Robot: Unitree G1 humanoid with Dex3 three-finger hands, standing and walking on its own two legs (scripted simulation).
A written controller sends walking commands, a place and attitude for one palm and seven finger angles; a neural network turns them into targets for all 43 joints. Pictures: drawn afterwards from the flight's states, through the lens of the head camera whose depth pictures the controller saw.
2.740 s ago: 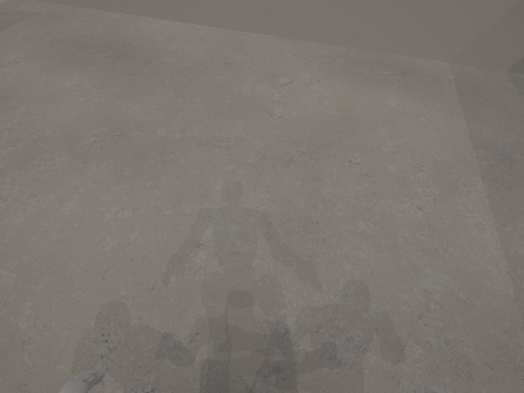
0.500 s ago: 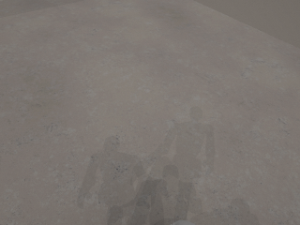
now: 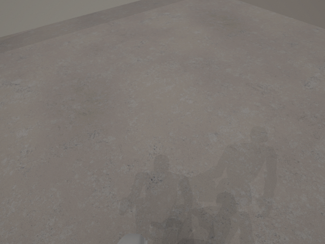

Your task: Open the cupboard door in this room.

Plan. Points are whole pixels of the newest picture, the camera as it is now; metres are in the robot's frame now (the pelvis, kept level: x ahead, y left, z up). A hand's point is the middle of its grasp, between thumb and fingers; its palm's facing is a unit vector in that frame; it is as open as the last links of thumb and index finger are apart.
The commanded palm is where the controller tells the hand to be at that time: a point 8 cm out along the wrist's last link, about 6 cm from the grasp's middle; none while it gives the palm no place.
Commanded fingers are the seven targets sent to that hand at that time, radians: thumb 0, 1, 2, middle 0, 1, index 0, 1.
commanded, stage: turn or walk to find it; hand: left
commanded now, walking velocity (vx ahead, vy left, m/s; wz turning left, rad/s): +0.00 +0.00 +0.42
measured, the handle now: out of the picture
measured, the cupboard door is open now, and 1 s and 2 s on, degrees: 0 0 0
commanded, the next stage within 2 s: none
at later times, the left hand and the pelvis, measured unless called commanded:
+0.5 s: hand out of the picture -0.05 +0.27 -0.18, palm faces +0.27 -0.93 -0.23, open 7.4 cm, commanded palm none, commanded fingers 0.00 0.90 0.90 -0.20 -0.30 -0.20 -0.30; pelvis -0.04 +0.05 +0.00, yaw +12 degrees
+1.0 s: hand out of the picture -0.08 +0.19 -0.15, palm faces +0.43 -0.86 -0.26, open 7.4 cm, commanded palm none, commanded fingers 0.00 0.90 0.90 -0.20 -0.30 -0.20 -0.30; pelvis -0.07 -0.01 +0.00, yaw +26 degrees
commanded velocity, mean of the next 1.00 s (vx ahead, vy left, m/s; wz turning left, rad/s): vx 0.00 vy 0.00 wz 0.42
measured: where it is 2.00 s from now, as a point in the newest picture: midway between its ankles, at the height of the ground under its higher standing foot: outside the picture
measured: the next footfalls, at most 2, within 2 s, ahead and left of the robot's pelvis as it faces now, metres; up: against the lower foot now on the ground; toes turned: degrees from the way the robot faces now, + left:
left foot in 0.28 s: -0.01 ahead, +0.15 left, +0.00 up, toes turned +13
right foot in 0.76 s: +0.01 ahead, -0.08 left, +0.00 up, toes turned +15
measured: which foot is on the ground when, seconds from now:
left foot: up 0.00-0.26, down 0.28-0.76, up 0.78-1.00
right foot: down 0.00-0.28, up 0.30-0.74, down 0.76-1.00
